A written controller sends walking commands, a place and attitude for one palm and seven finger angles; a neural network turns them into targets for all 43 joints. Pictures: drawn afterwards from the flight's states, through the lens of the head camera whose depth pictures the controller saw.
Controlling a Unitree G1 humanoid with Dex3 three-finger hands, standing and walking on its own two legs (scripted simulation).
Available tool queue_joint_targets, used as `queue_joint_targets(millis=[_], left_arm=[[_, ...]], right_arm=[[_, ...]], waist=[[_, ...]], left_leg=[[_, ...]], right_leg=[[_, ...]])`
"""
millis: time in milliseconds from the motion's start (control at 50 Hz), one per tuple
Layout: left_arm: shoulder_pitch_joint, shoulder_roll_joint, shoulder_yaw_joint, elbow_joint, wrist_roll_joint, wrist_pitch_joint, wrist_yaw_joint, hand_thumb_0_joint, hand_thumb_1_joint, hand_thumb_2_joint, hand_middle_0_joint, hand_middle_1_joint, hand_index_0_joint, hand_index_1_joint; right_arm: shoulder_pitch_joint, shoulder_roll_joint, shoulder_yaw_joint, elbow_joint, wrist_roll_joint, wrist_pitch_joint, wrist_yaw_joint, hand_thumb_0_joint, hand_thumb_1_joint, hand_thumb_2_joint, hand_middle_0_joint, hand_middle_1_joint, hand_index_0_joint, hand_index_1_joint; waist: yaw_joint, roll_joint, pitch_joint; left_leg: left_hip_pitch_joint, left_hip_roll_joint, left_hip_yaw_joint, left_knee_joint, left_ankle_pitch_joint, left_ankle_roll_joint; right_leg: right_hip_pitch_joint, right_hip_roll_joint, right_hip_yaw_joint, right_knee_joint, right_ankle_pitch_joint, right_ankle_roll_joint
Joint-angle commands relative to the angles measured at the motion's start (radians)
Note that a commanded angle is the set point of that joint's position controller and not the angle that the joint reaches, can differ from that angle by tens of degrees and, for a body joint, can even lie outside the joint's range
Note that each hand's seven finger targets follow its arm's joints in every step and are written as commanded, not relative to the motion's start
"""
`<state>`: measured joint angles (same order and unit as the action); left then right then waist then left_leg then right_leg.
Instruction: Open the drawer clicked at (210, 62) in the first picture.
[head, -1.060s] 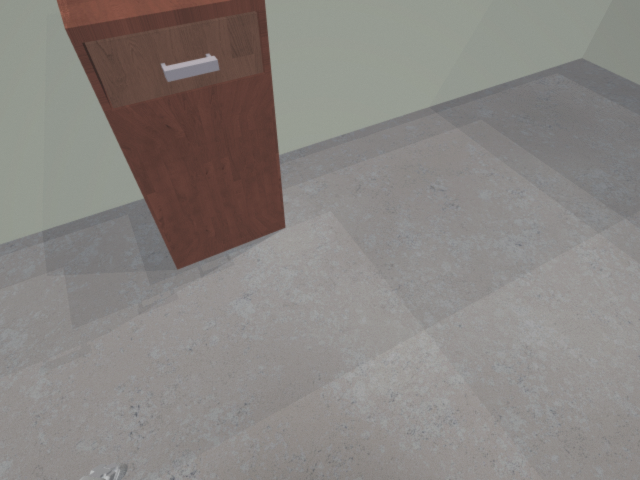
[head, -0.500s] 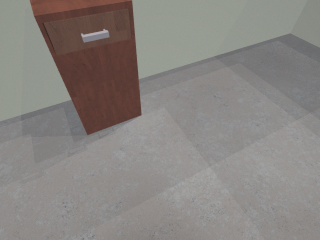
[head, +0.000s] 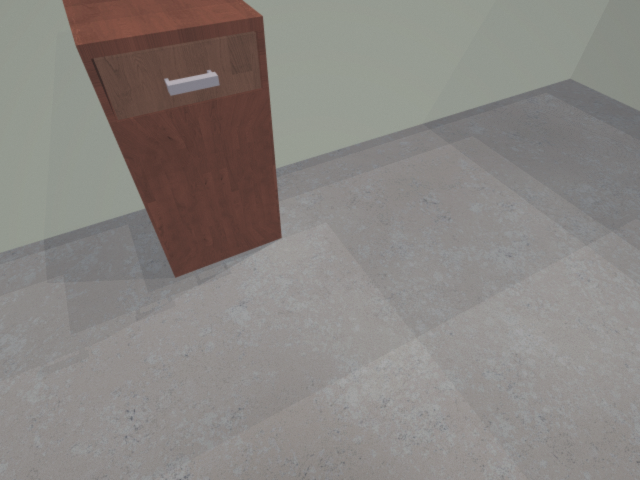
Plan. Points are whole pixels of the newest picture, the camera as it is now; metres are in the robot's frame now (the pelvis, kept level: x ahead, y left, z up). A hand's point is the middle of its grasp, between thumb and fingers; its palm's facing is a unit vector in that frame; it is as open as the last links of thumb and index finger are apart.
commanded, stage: look at it before walking up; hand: left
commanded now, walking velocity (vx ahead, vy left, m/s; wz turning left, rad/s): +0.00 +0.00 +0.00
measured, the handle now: (190, 80) +1.06 +0.41 +0.00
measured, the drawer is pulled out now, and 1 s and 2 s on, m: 0.00 0.00 0.00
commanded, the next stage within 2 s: walk to a spot facing it in 0.38 s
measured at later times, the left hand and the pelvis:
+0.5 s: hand out of the picture +0.05 +0.25 -0.16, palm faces -0.03 -0.95 -0.32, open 7.4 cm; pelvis -0.01 +0.00 +0.00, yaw +0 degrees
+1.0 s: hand out of the picture +0.08 +0.15 -0.17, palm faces -0.13 -0.98 -0.18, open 7.4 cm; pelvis +0.09 -0.03 -0.01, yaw -12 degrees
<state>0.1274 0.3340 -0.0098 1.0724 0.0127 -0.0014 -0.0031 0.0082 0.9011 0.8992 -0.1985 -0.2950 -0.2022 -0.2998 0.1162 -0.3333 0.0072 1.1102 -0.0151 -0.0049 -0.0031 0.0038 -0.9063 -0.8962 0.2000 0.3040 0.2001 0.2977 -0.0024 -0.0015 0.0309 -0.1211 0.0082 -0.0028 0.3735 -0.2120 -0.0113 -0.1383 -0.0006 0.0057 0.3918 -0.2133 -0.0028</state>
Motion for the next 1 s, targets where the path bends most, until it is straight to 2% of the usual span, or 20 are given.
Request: queue_joint_targets(millis=[0, 120, 460, 500, 560, 580, 640, 680, 700, 720, 740, 760, 780, 800, 820, 840, 860, 880, 940, 980], left_arm=[[-0.038, 0.206, 0.043, -0.059, -0.002, -0.024, 0.015, 0.000, 0.900, 0.900, -0.200, -0.300, -0.200, -0.300], [-0.031, 0.205, 0.041, -0.055, -0.001, -0.022, 0.014, 0.000, 0.900, 0.900, -0.200, -0.300, -0.200, -0.300], [-0.012, 0.202, 0.040, -0.041, -0.001, -0.025, 0.016, 0.000, 0.900, 0.900, -0.200, -0.300, -0.200, -0.300], [0.048, 0.094, 0.019, -0.017, -0.002, -0.005, 0.017, 0.000, 0.900, 0.900, -0.200, -0.300, -0.200, -0.300], [0.086, 0.095, 0.035, -0.042, 0.008, 0.019, 0.000, 0.000, 0.900, 0.900, -0.200, -0.300, -0.200, -0.300], [0.095, 0.096, 0.043, -0.062, 0.010, 0.022, -0.006, 0.000, 0.900, 0.900, -0.200, -0.300, -0.200, -0.300], [0.125, 0.065, 0.059, -0.105, 0.010, 0.013, -0.019, 0.000, 0.900, 0.900, -0.200, -0.300, -0.200, -0.300], [0.125, 0.013, 0.064, -0.131, 0.009, 0.000, -0.028, 0.000, 0.900, 0.900, -0.200, -0.300, -0.200, -0.300], [0.102, -0.002, 0.069, -0.150, 0.009, -0.002, -0.032, 0.000, 0.900, 0.900, -0.200, -0.300, -0.200, -0.300], [0.082, -0.001, 0.073, -0.165, 0.009, -0.005, -0.035, 0.000, 0.900, 0.900, -0.200, -0.300, -0.200, -0.300], [0.102, -0.021, 0.076, -0.164, 0.010, -0.010, -0.038, 0.000, 0.900, 0.900, -0.200, -0.300, -0.200, -0.300], [0.164, -0.036, 0.078, -0.143, 0.012, -0.014, -0.040, 0.000, 0.900, 0.900, -0.200, -0.300, -0.200, -0.300], [0.296, -0.033, 0.084, -0.100, 0.015, -0.020, -0.037, 0.000, 0.900, 0.900, -0.200, -0.300, -0.200, -0.300], [0.432, 0.077, 0.107, -0.060, 0.023, -0.039, -0.021, 0.000, 0.900, 0.900, -0.200, -0.300, -0.200, -0.300], [0.522, 0.129, 0.111, -0.042, 0.003, -0.045, 0.001, 0.000, 0.900, 0.900, -0.200, -0.300, -0.200, -0.300], [0.494, 0.101, 0.104, -0.047, -0.001, -0.046, 0.011, 0.000, 0.900, 0.900, -0.200, -0.300, -0.200, -0.300], [0.439, 0.073, 0.096, -0.058, 0.004, -0.048, 0.013, 0.000, 0.900, 0.900, -0.200, -0.300, -0.200, -0.300], [0.389, 0.037, 0.087, -0.070, 0.008, -0.051, 0.014, 0.000, 0.900, 0.900, -0.200, -0.300, -0.200, -0.300], [0.344, 0.008, 0.084, -0.075, 0.012, -0.066, 0.016, 0.000, 0.900, 0.900, -0.200, -0.300, -0.200, -0.300], [0.355, -0.004, 0.083, -0.065, 0.012, -0.071, 0.016, 0.000, 0.900, 0.900, -0.200, -0.300, -0.200, -0.300]], right_arm=[[-0.046, -0.201, -0.039, -0.062, 0.005, -0.028, -0.011, 0.000, -0.900, -0.900, 0.200, 0.300, 0.200, 0.300], [-0.039, -0.197, -0.040, -0.061, 0.006, -0.024, -0.009, 0.000, -0.900, -0.900, 0.200, 0.300, 0.200, 0.300], [-0.032, -0.198, -0.040, -0.051, 0.008, -0.029, -0.011, 0.000, -0.900, -0.900, 0.200, 0.300, 0.200, 0.300], [0.030, -0.086, -0.017, -0.027, -0.001, -0.013, -0.009, 0.000, -0.900, -0.900, 0.200, 0.300, 0.200, 0.300], [0.072, -0.095, -0.036, -0.043, -0.008, 0.004, -0.006, 0.000, -0.900, -0.900, 0.200, 0.300, 0.200, 0.300], [0.082, -0.105, -0.043, -0.059, -0.010, 0.005, -0.006, 0.000, -0.900, -0.900, 0.200, 0.300, 0.200, 0.300], [0.128, -0.122, -0.065, -0.087, -0.008, -0.009, -0.010, 0.000, -0.900, -0.900, 0.200, 0.300, 0.200, 0.300], [0.157, -0.155, -0.085, -0.094, -0.005, -0.023, -0.014, 0.000, -0.900, -0.900, 0.200, 0.300, 0.200, 0.300], [0.158, -0.152, -0.091, -0.101, -0.004, -0.030, -0.013, 0.000, -0.900, -0.900, 0.200, 0.300, 0.200, 0.300], [0.159, -0.136, -0.091, -0.106, -0.004, -0.035, -0.013, 0.000, -0.900, -0.900, 0.200, 0.300, 0.200, 0.300], [0.144, -0.123, -0.089, -0.109, -0.007, -0.038, -0.014, 0.000, -0.900, -0.900, 0.200, 0.300, 0.200, 0.300], [0.117, -0.108, -0.085, -0.114, -0.008, -0.038, -0.013, 0.000, -0.900, -0.900, 0.200, 0.300, 0.200, 0.300], [0.082, -0.088, -0.079, -0.123, -0.009, -0.036, -0.012, 0.000, -0.900, -0.900, 0.200, 0.300, 0.200, 0.300], [0.068, -0.008, -0.065, -0.162, 0.003, -0.035, -0.004, 0.000, -0.900, -0.900, 0.200, 0.300, 0.200, 0.300], [-0.029, 0.010, -0.055, -0.225, 0.000, -0.045, 0.004, 0.000, -0.900, -0.900, 0.200, 0.300, 0.200, 0.300], [-0.073, -0.006, -0.063, -0.228, -0.001, -0.050, 0.002, 0.000, -0.900, -0.900, 0.200, 0.300, 0.200, 0.300], [-0.072, 0.006, -0.064, -0.223, -0.003, -0.052, 0.005, 0.000, -0.900, -0.900, 0.200, 0.300, 0.200, 0.300], [-0.048, 0.011, -0.067, -0.209, -0.009, -0.051, 0.006, 0.000, -0.900, -0.900, 0.200, 0.300, 0.200, 0.300], [0.022, 0.053, -0.071, -0.180, -0.010, -0.038, 0.014, 0.000, -0.900, -0.900, 0.200, 0.300, 0.200, 0.300], [0.010, 0.068, -0.074, -0.190, -0.007, -0.031, 0.019, 0.000, -0.900, -0.900, 0.200, 0.300, 0.200, 0.300]], waist=[[0.006, -0.001, -0.047], [0.005, -0.004, -0.039], [0.006, -0.003, -0.052], [0.004, -0.014, -0.051], [0.005, -0.010, 0.056], [0.005, -0.005, 0.093], [-0.006, 0.052, 0.093], [-0.014, 0.175, 0.071], [-0.019, 0.199, 0.062], [-0.021, 0.171, 0.072], [-0.002, 0.146, 0.082], [0.032, 0.116, 0.069], [0.096, 0.038, 0.039], [0.138, -0.305, 0.009], [0.158, -0.326, 0.015], [0.146, -0.182, 0.050], [0.115, -0.131, 0.086], [0.080, -0.074, 0.096], [0.028, -0.064, 0.042], [0.027, -0.096, 0.043]], left_leg=[[-0.008, 0.106, -0.087, -0.062, 0.117, 0.038], [-0.015, 0.105, -0.091, -0.066, 0.074, 0.038], [-0.003, 0.111, -0.091, -0.067, 0.118, 0.039], [0.004, 0.106, -0.052, -0.037, 0.006, 0.021], [-0.076, 0.111, -0.045, -0.031, -0.324, 0.034], [-0.107, 0.119, -0.054, -0.030, -0.393, 0.042], [-0.055, 0.188, -0.124, -0.032, -0.451, 0.092], [0.006, 0.314, -0.222, -0.113, -0.429, 0.152], [0.009, 0.363, -0.221, -0.140, -0.378, 0.181], [-0.009, 0.378, -0.208, -0.128, -0.318, 0.189], [-0.032, 0.367, -0.142, -0.079, -0.222, 0.174], [-0.106, 0.329, -0.057, 0.013, -0.155, 0.139], [-0.214, 0.256, 0.047, 0.217, -0.141, 0.086], [-0.494, 0.101, 0.194, 0.607, -0.256, 0.007], [-0.646, 0.051, 0.121, 0.782, -0.386, -0.005], [-0.661, 0.091, 0.023, 0.820, -0.294, 0.003], [-0.660, 0.114, 0.019, 0.839, -0.234, -0.001], [-0.640, 0.130, 0.006, 0.813, -0.181, -0.007], [-0.564, 0.127, 0.043, 0.719, -0.089, -0.032], [-0.552, 0.118, 0.058, 0.671, -0.036, -0.039]], right_leg=[[-0.010, -0.116, 0.108, -0.080, 0.103, -0.028], [-0.029, -0.112, 0.113, -0.092, 0.042, -0.025], [-0.012, -0.114, 0.106, -0.085, 0.106, -0.024], [-0.038, -0.102, 0.114, -0.076, -0.017, -0.015], [-0.165, -0.065, 0.161, -0.066, -0.320, -0.035], [-0.203, -0.051, 0.171, -0.049, -0.372, -0.043], [-0.311, 0.001, 0.147, 0.097, -0.354, -0.054], [-0.375, 0.050, 0.013, 0.318, -0.225, -0.029], [-0.385, 0.011, -0.026, 0.389, -0.252, -0.016], [-0.381, -0.019, -0.018, 0.394, -0.279, -0.012], [-0.334, -0.033, -0.033, 0.350, -0.271, -0.012], [-0.203, -0.027, -0.061, 0.272, -0.215, -0.014], [-0.014, -0.004, -0.061, 0.140, -0.124, -0.028], [0.191, -0.217, 0.339, -0.071, -0.198, -0.110], [0.204, -0.380, 0.654, -0.203, -0.110, -0.203], [0.144, -0.359, 0.627, -0.204, -0.129, -0.233], [0.092, -0.344, 0.591, -0.201, -0.171, -0.252], [0.053, -0.321, 0.516, -0.191, -0.139, -0.243], [0.037, -0.248, 0.330, -0.170, 0.071, -0.209], [0.018, -0.220, 0.283, -0.178, 0.105, -0.196]])
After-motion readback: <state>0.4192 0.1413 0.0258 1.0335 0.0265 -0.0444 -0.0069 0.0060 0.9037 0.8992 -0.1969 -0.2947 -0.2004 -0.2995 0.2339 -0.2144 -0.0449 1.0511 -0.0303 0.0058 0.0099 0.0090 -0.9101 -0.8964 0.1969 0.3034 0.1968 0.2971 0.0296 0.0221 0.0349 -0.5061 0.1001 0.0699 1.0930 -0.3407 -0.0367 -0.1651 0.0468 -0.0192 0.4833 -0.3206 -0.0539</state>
